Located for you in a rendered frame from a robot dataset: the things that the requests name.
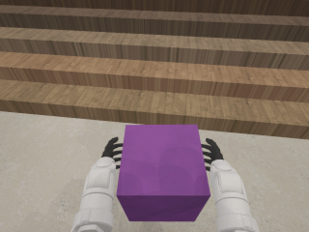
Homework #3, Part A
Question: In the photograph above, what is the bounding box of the right robot hand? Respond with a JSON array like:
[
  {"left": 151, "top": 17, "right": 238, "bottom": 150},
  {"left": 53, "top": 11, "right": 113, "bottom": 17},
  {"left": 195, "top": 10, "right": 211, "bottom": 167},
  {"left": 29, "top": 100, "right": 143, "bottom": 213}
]
[{"left": 201, "top": 138, "right": 224, "bottom": 171}]

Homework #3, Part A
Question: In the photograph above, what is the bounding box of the left robot forearm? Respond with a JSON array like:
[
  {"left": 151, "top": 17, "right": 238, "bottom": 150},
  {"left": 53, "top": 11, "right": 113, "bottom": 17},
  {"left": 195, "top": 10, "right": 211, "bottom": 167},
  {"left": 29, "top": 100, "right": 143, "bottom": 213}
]
[{"left": 70, "top": 157, "right": 117, "bottom": 232}]

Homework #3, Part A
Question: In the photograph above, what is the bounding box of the carton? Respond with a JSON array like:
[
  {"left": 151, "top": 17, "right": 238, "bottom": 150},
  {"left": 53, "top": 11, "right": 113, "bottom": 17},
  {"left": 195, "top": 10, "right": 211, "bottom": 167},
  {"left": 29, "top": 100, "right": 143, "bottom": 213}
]
[{"left": 116, "top": 124, "right": 211, "bottom": 222}]

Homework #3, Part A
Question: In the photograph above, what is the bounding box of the right robot forearm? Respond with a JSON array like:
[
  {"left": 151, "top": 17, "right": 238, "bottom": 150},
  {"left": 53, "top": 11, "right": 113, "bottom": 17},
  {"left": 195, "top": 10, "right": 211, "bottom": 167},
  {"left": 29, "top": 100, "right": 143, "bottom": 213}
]
[{"left": 210, "top": 159, "right": 260, "bottom": 232}]

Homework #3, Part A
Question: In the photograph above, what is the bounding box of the left robot hand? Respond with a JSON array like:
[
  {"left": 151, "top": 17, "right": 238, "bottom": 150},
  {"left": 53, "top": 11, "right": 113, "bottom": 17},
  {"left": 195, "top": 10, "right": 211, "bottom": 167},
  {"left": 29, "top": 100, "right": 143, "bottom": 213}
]
[{"left": 101, "top": 136, "right": 124, "bottom": 169}]

